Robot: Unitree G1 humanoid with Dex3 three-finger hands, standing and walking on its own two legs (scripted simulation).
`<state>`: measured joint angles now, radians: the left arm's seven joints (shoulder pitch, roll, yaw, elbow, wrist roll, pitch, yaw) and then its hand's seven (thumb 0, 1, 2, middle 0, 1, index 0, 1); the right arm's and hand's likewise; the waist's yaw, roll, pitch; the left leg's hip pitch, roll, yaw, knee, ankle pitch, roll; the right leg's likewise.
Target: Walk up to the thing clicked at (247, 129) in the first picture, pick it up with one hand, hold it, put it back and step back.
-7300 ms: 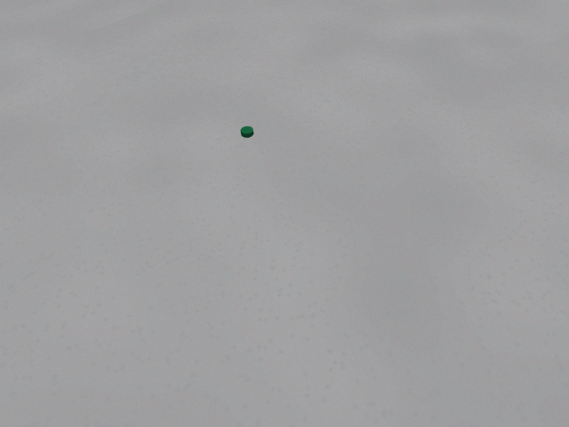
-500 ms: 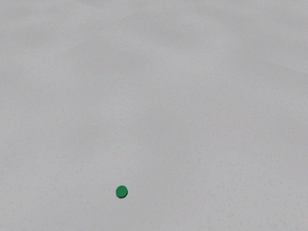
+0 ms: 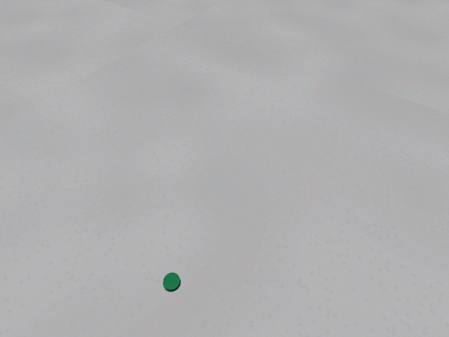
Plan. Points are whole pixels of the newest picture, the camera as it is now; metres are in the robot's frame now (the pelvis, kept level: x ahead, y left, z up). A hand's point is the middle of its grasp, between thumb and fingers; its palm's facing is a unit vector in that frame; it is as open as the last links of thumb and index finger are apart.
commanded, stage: stand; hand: left
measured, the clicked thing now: (171, 281) +0.46 +0.23 -0.77
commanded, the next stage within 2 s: none
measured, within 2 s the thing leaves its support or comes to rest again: neither
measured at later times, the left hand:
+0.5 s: hand out of the picture +0.07 +0.25 -0.16, palm faces -0.02 -0.94 -0.34, open 7.4 cm
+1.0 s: hand out of the picture +0.08 +0.24 -0.16, palm faces -0.03 -0.94 -0.34, open 7.4 cm
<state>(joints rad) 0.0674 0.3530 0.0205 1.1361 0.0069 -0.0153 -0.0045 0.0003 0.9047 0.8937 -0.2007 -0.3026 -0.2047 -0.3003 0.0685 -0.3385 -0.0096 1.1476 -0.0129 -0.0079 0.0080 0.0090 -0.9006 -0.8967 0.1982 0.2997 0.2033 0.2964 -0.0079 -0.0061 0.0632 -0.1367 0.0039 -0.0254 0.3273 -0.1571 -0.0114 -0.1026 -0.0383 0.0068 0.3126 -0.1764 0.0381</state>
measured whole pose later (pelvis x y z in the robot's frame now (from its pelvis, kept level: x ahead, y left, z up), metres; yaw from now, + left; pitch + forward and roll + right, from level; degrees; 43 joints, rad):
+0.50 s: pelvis -0.01 +0.00 +0.00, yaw +0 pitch -2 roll +0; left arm 0.11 0.35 0.01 1.12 0.01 -0.01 -0.01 0.00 0.90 0.89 -0.20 -0.30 -0.20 -0.30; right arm 0.08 -0.35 -0.01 1.15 -0.01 -0.01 0.01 0.01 -0.90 -0.90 0.20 0.30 0.20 0.30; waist 0.00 0.00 0.06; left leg -0.13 0.01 -0.03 0.32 -0.15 -0.02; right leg -0.11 -0.03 0.01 0.32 -0.17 0.03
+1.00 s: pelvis +0.00 -0.01 +0.00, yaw +0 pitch -2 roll +0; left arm 0.11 0.36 0.00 1.11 0.01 -0.01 -0.01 0.00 0.90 0.89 -0.20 -0.30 -0.20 -0.30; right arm 0.10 -0.35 0.00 1.15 -0.01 -0.01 0.01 0.01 -0.90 -0.90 0.20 0.30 0.20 0.30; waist -0.01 0.00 0.06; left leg -0.13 0.02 -0.03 0.32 -0.15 -0.02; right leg -0.10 -0.03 0.00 0.32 -0.18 0.02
